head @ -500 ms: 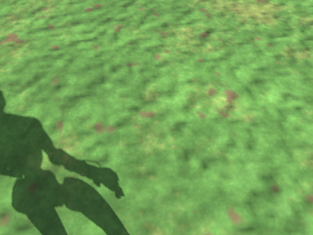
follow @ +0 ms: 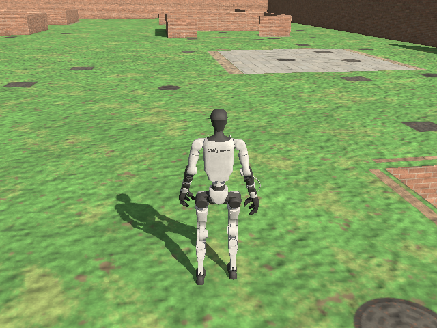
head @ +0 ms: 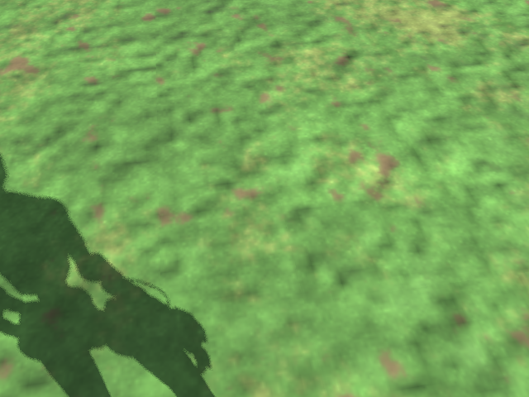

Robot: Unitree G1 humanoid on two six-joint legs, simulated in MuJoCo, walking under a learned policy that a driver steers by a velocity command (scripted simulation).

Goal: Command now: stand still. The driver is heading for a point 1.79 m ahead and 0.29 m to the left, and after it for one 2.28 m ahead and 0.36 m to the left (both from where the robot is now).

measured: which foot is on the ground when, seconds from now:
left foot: down 0.00-1.00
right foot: down 0.00-1.00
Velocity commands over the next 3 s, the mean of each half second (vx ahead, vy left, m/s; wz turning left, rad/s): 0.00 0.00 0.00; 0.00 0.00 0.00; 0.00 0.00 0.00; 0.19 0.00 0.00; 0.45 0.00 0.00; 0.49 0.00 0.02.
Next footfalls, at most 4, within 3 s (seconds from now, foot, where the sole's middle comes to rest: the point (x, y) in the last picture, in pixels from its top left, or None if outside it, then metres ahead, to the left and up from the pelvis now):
2.34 left None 0.46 0.13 -0.77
2.92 right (310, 301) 0.78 -0.10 -0.77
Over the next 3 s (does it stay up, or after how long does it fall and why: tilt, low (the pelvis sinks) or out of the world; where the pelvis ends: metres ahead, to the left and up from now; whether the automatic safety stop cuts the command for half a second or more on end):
stays up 0.65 -0.01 -0.01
